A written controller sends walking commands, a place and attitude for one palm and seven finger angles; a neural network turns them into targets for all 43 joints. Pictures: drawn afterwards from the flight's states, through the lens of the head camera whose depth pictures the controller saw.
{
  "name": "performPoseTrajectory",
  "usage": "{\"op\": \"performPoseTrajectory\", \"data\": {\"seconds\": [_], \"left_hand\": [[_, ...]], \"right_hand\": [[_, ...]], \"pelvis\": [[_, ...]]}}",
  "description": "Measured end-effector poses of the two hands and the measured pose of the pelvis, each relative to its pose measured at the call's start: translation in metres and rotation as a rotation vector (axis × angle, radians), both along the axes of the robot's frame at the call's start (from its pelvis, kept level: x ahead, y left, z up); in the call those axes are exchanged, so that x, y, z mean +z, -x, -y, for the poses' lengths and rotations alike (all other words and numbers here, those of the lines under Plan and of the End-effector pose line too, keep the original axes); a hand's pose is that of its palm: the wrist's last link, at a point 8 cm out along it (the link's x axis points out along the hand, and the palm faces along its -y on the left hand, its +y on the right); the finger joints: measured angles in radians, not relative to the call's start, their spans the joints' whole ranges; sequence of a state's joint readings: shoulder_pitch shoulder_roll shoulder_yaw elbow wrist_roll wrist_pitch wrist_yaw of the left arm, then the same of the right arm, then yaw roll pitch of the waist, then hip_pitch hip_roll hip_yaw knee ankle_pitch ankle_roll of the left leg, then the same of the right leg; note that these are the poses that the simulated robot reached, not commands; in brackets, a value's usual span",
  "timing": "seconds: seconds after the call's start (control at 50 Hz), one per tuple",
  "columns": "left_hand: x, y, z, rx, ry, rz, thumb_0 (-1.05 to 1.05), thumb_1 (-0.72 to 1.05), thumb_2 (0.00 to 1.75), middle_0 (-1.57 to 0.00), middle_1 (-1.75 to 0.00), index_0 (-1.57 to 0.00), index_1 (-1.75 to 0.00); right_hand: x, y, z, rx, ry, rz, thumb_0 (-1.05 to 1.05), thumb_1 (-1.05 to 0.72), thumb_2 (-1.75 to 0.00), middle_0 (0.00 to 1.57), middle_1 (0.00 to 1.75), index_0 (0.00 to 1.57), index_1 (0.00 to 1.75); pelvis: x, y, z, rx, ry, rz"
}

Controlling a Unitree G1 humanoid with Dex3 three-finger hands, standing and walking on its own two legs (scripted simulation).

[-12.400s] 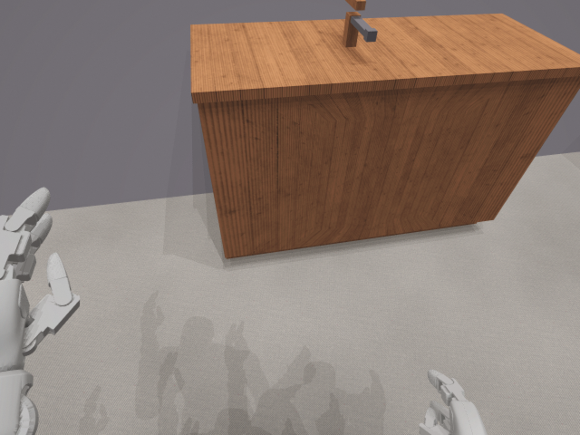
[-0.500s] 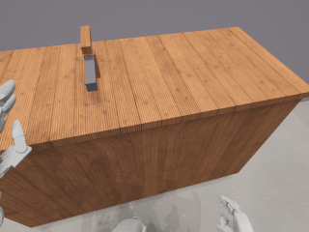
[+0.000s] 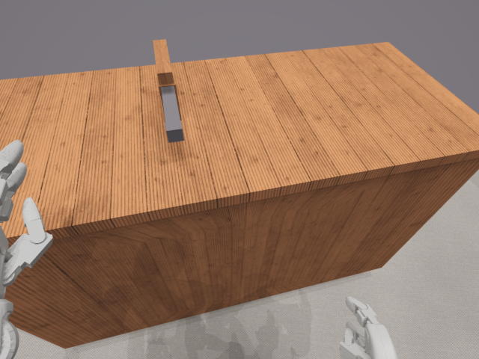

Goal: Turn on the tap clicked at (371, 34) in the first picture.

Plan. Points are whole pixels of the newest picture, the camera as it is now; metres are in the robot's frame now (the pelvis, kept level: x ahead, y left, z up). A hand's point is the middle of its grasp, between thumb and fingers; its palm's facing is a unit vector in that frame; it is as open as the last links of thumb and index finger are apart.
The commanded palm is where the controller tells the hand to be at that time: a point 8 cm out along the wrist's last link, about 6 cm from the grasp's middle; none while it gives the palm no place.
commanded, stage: come to a stop and stand still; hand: left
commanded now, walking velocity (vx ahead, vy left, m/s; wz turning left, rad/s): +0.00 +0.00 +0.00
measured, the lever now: (174, 131) +0.46 +0.17 +0.12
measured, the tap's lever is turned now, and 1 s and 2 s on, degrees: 0 0 0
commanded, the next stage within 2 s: look again from close up in 0.10 s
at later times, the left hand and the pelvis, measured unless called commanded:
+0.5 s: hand (66, 222) +0.24 +0.25 +0.16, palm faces +0.40 -0.83 -0.39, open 7.4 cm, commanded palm +0.18 +0.28 +0.18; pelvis +0.02 +0.00 +0.00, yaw +0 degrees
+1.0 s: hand (115, 207) +0.26 +0.20 +0.16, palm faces +0.40 -0.85 -0.35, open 7.4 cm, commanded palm +0.20 +0.24 +0.18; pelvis +0.05 -0.05 -0.01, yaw +1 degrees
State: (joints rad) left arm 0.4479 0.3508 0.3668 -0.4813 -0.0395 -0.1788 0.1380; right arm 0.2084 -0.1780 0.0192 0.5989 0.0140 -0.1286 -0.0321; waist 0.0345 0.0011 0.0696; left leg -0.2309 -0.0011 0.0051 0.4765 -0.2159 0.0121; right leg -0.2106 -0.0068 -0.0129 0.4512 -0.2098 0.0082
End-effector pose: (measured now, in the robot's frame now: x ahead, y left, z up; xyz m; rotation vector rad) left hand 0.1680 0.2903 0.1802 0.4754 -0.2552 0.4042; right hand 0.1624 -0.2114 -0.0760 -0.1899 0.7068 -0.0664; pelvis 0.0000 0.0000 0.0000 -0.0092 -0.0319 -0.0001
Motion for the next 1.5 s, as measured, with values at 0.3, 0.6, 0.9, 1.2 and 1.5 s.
{"op": "performPoseTrajectory", "data": {"seconds": [0.3,0.6,0.9,1.2,1.5], "left_hand": [[-0.004,-0.022,0.004,-0.018,0.037,-0.024,0.01,0.89,0.9,-0.21,-0.31,-0.21,-0.3],[-0.005,-0.027,0.009,-0.008,0.033,-0.053,0.01,0.89,0.9,-0.21,-0.31,-0.21,-0.3],[-0.008,-0.046,0.039,-0.002,0.052,-0.033,0.01,0.9,0.9,-0.21,-0.31,-0.21,-0.3],[-0.01,-0.093,0.063,-0.08,-0.011,0.05,0.01,0.89,0.9,-0.21,-0.31,-0.21,-0.3],[-0.001,-0.13,0.154,-0.121,-0.097,0.004,0.01,0.89,0.9,-0.21,-0.31,-0.22,-0.3]], "right_hand": [[0.005,-0.023,-0.005,0.02,0.002,0.0,0.01,-0.9,-0.9,0.2,0.3,0.21,0.3],[0.005,-0.028,0.021,-0.028,0.039,-0.018,0.01,-0.9,-0.9,0.2,0.3,0.2,0.3],[-0.011,-0.032,0.03,-0.031,-0.032,-0.033,0.01,-0.9,-0.9,0.2,0.3,0.21,0.3],[-0.018,-0.057,0.079,-0.082,0.054,-0.066,0.01,-0.91,-0.9,0.2,0.3,0.2,0.3],[-0.041,-0.086,0.146,-0.069,-0.025,-0.096,0.01,-0.9,-0.9,0.2,0.3,0.21,0.3]], "pelvis": [[0.003,-0.013,0.0,0.005,0.005,-0.015],[0.003,-0.022,0.005,0.009,0.004,-0.021],[-0.005,-0.037,0.033,0.007,0.005,-0.035],[-0.022,-0.065,0.058,-0.039,-0.041,-0.002],[-0.025,-0.097,0.129,-0.05,0.011,-0.01]]}}
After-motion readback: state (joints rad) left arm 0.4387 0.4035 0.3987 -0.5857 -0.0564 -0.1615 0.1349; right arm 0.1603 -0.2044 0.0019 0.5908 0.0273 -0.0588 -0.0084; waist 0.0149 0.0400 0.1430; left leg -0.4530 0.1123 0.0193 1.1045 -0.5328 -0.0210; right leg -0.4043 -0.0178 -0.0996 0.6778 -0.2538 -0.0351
